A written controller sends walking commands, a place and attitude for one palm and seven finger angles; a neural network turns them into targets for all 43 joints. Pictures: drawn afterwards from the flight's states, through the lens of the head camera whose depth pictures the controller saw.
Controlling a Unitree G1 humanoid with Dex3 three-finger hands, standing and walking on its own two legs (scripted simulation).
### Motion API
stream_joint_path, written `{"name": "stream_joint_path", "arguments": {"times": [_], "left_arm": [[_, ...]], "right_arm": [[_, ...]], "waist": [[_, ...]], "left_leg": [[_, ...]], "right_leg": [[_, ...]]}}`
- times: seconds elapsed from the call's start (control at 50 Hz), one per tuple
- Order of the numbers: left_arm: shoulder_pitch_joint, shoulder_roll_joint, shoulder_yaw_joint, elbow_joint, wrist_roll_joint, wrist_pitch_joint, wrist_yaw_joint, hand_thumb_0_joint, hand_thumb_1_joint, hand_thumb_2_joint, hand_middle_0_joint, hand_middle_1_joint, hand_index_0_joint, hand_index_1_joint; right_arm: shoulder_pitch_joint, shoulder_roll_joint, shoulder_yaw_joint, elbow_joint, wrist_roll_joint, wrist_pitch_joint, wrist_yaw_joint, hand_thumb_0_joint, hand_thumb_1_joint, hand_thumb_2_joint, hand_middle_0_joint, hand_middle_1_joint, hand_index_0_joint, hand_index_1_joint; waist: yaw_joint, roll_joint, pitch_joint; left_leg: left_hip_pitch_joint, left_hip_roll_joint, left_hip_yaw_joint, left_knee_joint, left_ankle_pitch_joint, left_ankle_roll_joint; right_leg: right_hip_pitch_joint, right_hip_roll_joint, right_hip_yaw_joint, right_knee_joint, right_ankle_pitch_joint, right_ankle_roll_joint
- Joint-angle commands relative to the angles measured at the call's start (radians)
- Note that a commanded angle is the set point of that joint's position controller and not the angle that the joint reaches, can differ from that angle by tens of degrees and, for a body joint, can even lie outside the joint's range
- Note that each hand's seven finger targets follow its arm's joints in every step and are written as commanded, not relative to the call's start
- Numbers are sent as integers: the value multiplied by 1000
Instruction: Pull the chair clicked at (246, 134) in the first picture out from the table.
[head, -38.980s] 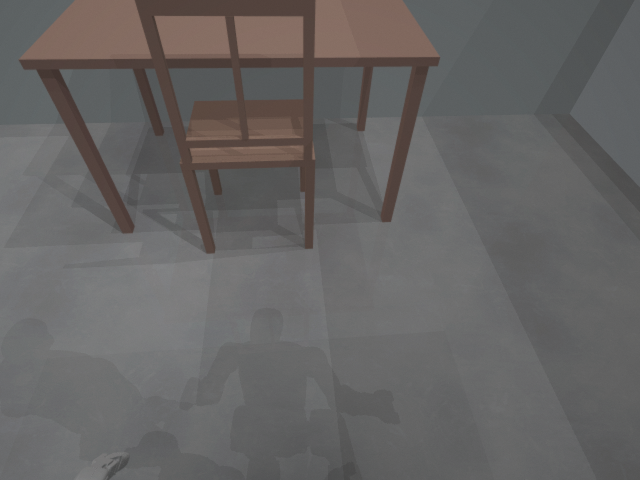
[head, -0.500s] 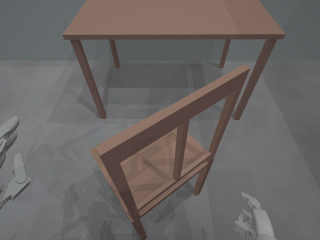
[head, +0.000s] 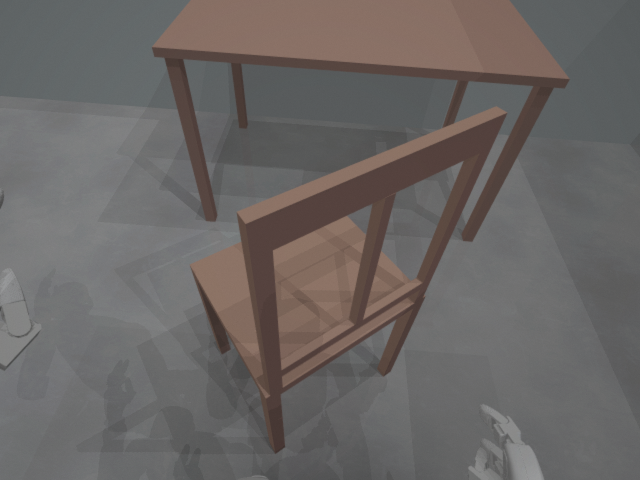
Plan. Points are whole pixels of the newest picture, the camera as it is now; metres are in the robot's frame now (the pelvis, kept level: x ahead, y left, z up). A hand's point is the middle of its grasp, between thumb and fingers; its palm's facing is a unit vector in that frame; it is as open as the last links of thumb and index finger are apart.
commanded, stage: step back with the hand held close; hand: left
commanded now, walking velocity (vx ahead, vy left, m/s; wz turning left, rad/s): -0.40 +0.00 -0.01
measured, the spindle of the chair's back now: (367, 267) +0.45 -0.07 -0.04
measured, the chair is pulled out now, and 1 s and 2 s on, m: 0.65 0.65 0.65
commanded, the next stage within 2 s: stop stepping back and stand still in 0.40 s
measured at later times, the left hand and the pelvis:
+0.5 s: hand out of the picture +0.13 +0.25 +0.19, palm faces +0.46 -0.72 -0.52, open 7.4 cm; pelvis -0.06 -0.02 -0.01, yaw +3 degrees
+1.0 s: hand out of the picture +0.11 +0.28 +0.19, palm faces +0.47 -0.75 -0.46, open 7.4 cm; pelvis -0.08 +0.01 +0.01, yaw +3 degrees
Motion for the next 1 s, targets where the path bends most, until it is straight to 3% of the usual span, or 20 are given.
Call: {"name": "stream_joint_path", "arguments": {"times": [0.0,0.12,0.18,0.24,0.32,0.4,0.44,0.48,0.5,0.52,0.56,0.6,0.64,0.68,0.7,0.74,0.8,0.84,0.88,0.98], "left_arm": [[16,195,183,-208,-9,-83,13,0,900,900,-200,-300,-200,-300],[-57,175,144,-191,-28,-107,5,0,900,900,-200,-300,-200,-300],[-56,184,152,-213,-27,-111,12,0,900,900,-200,-300,-200,-300],[-33,187,172,-242,-27,-123,15,0,900,900,-200,-300,-200,-300],[-20,176,204,-245,-16,-143,11,0,900,900,-200,-300,-200,-300],[9,214,228,-230,-36,-158,-4,0,900,900,-200,-300,-200,-300],[-8,218,220,-231,-38,-161,-10,0,900,900,-200,-300,-200,-300],[-72,225,179,-210,-50,-128,4,0,900,900,-200,-300,-200,-300],[-88,198,162,-158,-47,-95,3,0,900,900,-200,-300,-200,-300],[-62,166,141,-130,-46,-76,-13,0,900,900,-200,-300,-200,-300],[-62,179,151,-142,-43,-63,-10,0,900,900,-200,-300,-200,-300],[-57,183,147,-141,-30,-67,7,0,900,900,-200,-300,-200,-300],[-18,152,128,-170,-18,-89,20,0,900,900,-200,-300,-200,-300],[-39,165,138,-254,-15,-113,28,0,900,900,-200,-300,-200,-300],[-11,182,150,-253,-13,-109,29,0,900,900,-200,-300,-200,-300],[-26,186,161,-288,-25,-107,13,0,900,900,-200,-300,-200,-300],[-82,207,164,-310,-16,-105,5,0,900,900,-200,-300,-200,-300],[-35,179,147,-205,-21,-95,4,0,900,900,-200,-300,-200,-300],[-23,144,137,-96,-26,-88,-4,0,900,900,-200,-300,-200,-300],[-2,144,139,-81,-31,-80,-12,0,900,900,-200,-300,-200,-300]], "right_arm": [[-119,-140,-64,-171,6,-72,1,0,-900,-900,200,300,200,300],[-92,-127,-68,-120,-12,-89,4,0,-900,-900,200,300,200,300],[-97,-112,-61,-111,-19,-87,9,0,-900,-900,200,300,200,300],[-111,-117,-66,-119,-16,-88,6,0,-900,-900,200,300,200,300],[-125,-131,-76,-131,-11,-108,-1,0,-900,-900,200,300,200,300],[-113,-129,-87,-126,-4,-131,11,0,-900,-900,200,300,200,300],[-107,-118,-85,-115,-13,-133,14,0,-900,-900,200,300,200,300],[-110,-96,-100,-79,-10,-111,27,0,-900,-900,200,300,200,300],[-102,-100,-97,-54,-20,-94,34,0,-900,-900,200,300,200,300],[-71,-76,-71,-57,-12,-75,39,0,-900,-900,200,300,200,300],[-104,-61,-39,-108,0,-61,30,0,-900,-900,200,300,200,300],[-116,-80,-36,-124,4,-63,9,0,-900,-900,200,300,200,300],[-72,-111,-43,-112,-9,-91,-4,0,-900,-900,200,300,200,300],[-69,-135,-62,-125,-16,-113,-4,0,-900,-900,200,300,200,300],[-79,-135,-80,-127,-10,-114,-4,0,-900,-900,200,300,200,300],[-104,-110,-64,-113,-17,-119,9,0,-900,-900,200,300,200,300],[-106,-129,-59,-90,5,-126,27,0,-900,-900,200,300,200,300],[-93,-125,-62,-69,3,-115,26,0,-900,-900,200,300,200,300],[-62,-126,-63,-54,-1,-104,27,0,-900,-900,200,300,200,300],[-97,-121,-58,-72,1,-75,24,0,-900,-900,200,300,200,300]], "waist": [[35,162,-99],[17,-34,-55],[18,-43,-118],[21,50,-151],[24,268,-129],[32,185,-114],[28,45,-94],[39,-242,-96],[24,-180,-94],[5,-193,-113],[-5,-194,-117],[13,-153,-87],[7,6,-95],[21,226,-129],[15,209,-171],[7,294,-110],[26,153,-87],[10,25,-91],[2,-1,-49],[14,14,-81]], "left_leg": [[-247,153,-155,-270,-398,75],[11,61,-72,-32,-356,19],[47,56,-63,-14,-256,21],[5,110,-118,-139,-281,43],[-294,278,-250,-381,-525,108],[-145,207,-123,-243,-419,58],[-95,101,-22,-50,-426,9],[10,-40,38,589,-323,-51],[-6,-23,-10,764,-297,-43],[-27,12,-22,746,-257,-34],[32,47,9,463,-237,-18],[78,39,40,74,-288,11],[130,24,87,-285,-228,29],[200,196,-88,-317,16,95],[270,259,-117,-259,211,112],[177,270,-146,-278,204,128],[128,177,-9,-137,229,57],[66,101,31,-95,25,19],[63,52,47,-130,-171,8],[144,90,24,-234,-96,32]], "right_leg": [[272,-11,44,25,44,-13],[-88,-135,196,-237,-200,-99],[-65,-154,194,-203,-59,-96],[-6,-83,127,-89,-38,-54],[234,39,32,217,-95,-4],[127,16,19,30,-129,-38],[8,-73,169,-165,-206,-86],[-240,-409,572,-501,-487,-255],[-268,-418,541,-505,-423,-272],[-206,-373,423,-410,-297,-233],[-120,-257,223,-285,-102,-137],[-47,-221,186,-224,-84,-102],[76,-145,155,-129,-23,-56],[44,-41,68,82,54,1],[-14,-15,15,160,-59,15],[-50,-21,34,208,-155,9],[190,-20,22,-100,196,-9],[266,-70,122,-159,383,-40],[193,-90,176,-224,206,-54],[195,-46,108,-208,147,-22]]}}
